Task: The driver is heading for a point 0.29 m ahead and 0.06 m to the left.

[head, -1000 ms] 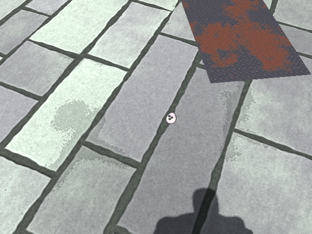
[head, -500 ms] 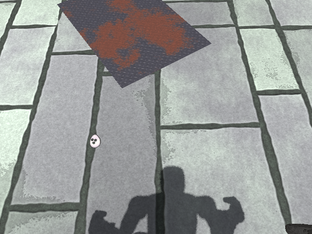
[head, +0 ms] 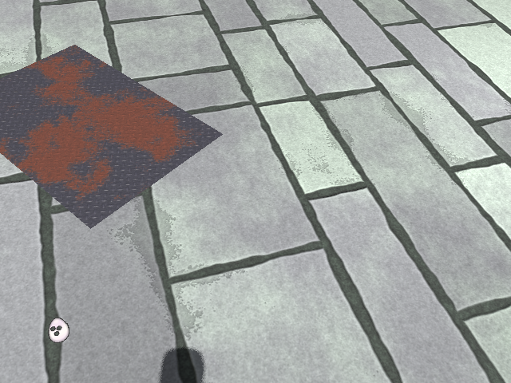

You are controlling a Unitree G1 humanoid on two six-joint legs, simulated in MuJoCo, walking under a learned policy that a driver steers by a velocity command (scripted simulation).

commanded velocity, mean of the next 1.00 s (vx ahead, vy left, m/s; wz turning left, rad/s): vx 0.35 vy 0.00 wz -0.04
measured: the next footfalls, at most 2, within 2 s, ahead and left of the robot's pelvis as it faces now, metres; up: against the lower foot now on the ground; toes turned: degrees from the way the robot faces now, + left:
right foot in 0.10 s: +0.00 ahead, -0.13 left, +0.00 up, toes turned +0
left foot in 0.48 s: +0.38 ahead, +0.11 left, +0.00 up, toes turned -1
